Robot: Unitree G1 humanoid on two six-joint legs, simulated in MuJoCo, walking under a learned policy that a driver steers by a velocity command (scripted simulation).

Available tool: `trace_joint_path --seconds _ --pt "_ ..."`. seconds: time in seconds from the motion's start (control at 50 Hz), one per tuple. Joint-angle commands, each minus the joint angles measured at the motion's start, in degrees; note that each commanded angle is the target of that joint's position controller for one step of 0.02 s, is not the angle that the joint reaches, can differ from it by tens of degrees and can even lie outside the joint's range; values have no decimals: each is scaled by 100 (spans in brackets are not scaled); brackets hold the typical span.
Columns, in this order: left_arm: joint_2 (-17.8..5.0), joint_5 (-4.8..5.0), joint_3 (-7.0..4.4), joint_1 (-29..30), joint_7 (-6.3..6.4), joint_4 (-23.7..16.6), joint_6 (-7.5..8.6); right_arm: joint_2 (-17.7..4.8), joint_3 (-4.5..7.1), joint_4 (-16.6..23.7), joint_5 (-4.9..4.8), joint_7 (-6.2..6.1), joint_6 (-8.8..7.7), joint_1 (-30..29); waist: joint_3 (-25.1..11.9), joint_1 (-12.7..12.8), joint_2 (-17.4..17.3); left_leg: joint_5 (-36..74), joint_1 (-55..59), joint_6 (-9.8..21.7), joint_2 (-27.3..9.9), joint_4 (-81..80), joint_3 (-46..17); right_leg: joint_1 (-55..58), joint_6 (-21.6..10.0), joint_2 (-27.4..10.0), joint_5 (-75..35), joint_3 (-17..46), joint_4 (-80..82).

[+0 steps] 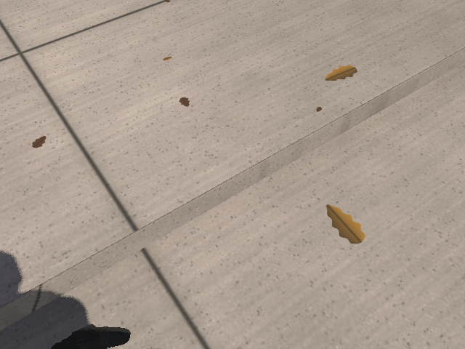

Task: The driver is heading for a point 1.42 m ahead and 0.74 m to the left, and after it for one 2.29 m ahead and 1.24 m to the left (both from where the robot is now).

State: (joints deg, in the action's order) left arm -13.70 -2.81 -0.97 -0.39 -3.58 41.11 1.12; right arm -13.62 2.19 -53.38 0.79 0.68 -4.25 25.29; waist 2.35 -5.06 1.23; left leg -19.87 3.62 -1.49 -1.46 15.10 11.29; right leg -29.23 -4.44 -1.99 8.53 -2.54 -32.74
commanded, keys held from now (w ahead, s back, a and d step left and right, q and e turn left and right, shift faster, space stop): w+q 1.00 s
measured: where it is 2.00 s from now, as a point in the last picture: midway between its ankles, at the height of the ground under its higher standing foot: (55, 201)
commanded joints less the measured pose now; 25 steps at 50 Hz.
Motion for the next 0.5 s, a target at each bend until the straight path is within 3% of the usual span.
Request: trace_joint_path --seconds 0.02,0.04,0.06,0.08,0.1,0.12,0.16,0.24,0.34,0.42,0.46,0.5 --pt "-712 -111 -250 -1562 155 232 233 -1012 177 164 -48 -23 19 -73 -827 1102 -444 4567 -750 794 -982 1848 -552 2477 -282 299 9 -161 716" --pt "-1244 -231 -386 -2595 265 400 279 -661 69 449 -62 2 -2 -144 -1701 1460 321 2330 -1964 672 -663 3598 -414 4059 -540 -1185 451 1338 762" --pt "-1771 -120 -507 -2567 345 376 230 -138 -23 598 -185 24 20 416 -2312 1125 1501 -1308 -3777 514 256 5266 -620 5106 -1095 -2607 410 3644 1414" --pt "-1451 42 -472 -2299 375 328 208 -790 164 470 -76 -55 107 -95 -1720 1220 437 -898 -4084 606 -1 5583 -1376 4381 -934 -2302 351 3218 1500" --pt "-1039 76 -340 -1852 370 361 242 -700 174 535 -113 -21 86 -346 -919 956 409 -367 -4091 639 -212 5382 -1445 3620 -726 -1957 -44 2266 1635" --pt "-715 91 -258 -1592 341 390 286 -590 164 455 -120 -5 90 -324 -541 768 338 -52 -3898 600 -346 5103 -1379 3047 -530 -1685 -395 1685 1872" --pt "-450 142 -182 -1362 366 431 363 -449 177 292 36 58 249 -103 -247 488 531 269 -3512 475 -446 4900 -1316 2407 -288 -1340 -608 925 2166" --pt "-549 193 -237 -1582 396 621 546 -277 207 473 67 188 396 -610 -50 384 373 939 -3951 356 -479 4835 -1232 2338 -360 -1293 -1105 247 2488" --pt "-499 170 -233 -1828 424 826 545 -190 138 825 82 285 376 -1592 270 506 290 1886 -4256 302 -459 3561 -1022 2440 -385 -1157 -1274 -496 2570" --pt "-725 166 -292 -2134 470 1010 511 -216 70 1113 123 366 356 -2273 400 668 240 1901 -3963 533 -322 2509 -605 2878 -325 -1315 -1808 -862 2447" --pt "-814 152 -314 -2212 493 1082 460 -277 77 1184 142 362 351 -2346 368 650 230 1507 -3804 735 -158 2232 -426 3268 -260 -1383 -2791 -1040 2077" --pt "-985 133 -356 -2186 522 1108 396 -380 123 1150 150 310 359 -2084 90 496 359 910 -3322 981 227 2143 -168 3588 -184 -1393 -4634 -1211 1241"
Velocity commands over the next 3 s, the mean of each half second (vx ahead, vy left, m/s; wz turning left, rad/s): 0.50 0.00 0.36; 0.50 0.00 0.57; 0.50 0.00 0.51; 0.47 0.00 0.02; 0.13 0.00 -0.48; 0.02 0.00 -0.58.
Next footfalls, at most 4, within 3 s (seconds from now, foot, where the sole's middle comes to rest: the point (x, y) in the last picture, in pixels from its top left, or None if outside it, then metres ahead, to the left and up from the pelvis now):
0.02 right None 0.16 -0.10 -0.77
0.56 left None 0.42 0.13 -0.77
1.06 right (195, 262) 0.72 0.09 -0.77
1.56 left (53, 235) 0.79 0.50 -0.66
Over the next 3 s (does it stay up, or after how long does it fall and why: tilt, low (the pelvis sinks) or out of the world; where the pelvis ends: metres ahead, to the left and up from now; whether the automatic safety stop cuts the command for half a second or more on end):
stays up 0.93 0.68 0.12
